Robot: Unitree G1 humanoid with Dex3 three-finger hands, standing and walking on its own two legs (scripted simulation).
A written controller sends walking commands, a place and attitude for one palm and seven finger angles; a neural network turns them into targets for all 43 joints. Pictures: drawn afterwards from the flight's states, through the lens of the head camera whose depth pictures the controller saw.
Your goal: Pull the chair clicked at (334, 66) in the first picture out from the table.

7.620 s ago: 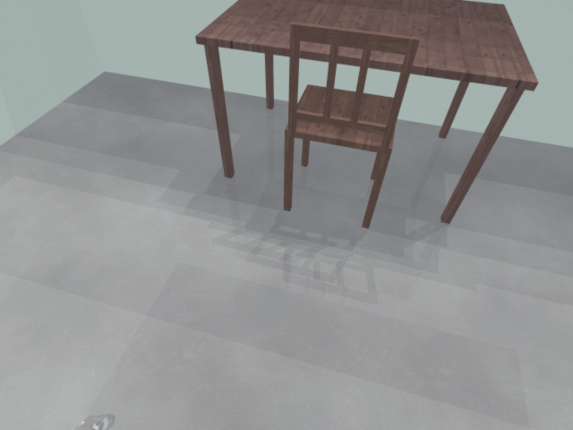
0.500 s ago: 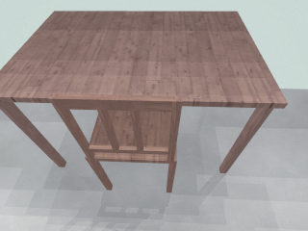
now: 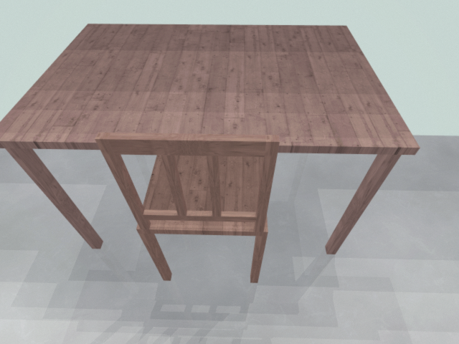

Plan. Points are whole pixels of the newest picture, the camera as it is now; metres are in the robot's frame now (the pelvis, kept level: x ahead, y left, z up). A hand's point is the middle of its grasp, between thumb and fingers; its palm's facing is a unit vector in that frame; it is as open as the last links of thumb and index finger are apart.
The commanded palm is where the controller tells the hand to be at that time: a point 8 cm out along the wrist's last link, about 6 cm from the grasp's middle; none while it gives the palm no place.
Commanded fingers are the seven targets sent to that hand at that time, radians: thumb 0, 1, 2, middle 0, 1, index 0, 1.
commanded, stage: come to a stop and stand still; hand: left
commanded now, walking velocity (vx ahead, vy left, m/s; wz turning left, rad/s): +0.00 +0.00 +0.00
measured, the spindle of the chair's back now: (175, 186) +0.49 +0.18 -0.10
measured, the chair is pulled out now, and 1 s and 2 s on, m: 0.00 0.00 0.00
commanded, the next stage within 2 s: look again from close up in 0.16 s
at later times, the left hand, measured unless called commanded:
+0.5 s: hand out of the picture -0.01 +0.17 -0.18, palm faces +0.02 -0.98 -0.17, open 7.3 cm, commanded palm none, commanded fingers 0.00 0.90 0.90 -0.20 -0.30 -0.20 -0.30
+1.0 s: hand out of the picture -0.05 +0.18 -0.18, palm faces +0.04 -0.99 -0.15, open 7.3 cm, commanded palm none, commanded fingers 0.00 0.90 0.90 -0.20 -0.30 -0.20 -0.30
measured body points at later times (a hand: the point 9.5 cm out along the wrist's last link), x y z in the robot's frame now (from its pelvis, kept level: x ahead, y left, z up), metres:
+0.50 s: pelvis -0.01 +0.01 +0.00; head -0.01 +0.01 +0.45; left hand -0.01 +0.22 -0.17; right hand -0.01 -0.21 -0.16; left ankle +0.04 +0.10 -0.74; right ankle -0.02 -0.11 -0.74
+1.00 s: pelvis -0.01 +0.02 +0.00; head -0.01 +0.04 +0.45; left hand -0.05 +0.23 -0.17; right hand +0.00 -0.20 -0.15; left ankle +0.04 +0.10 -0.74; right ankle -0.02 -0.11 -0.74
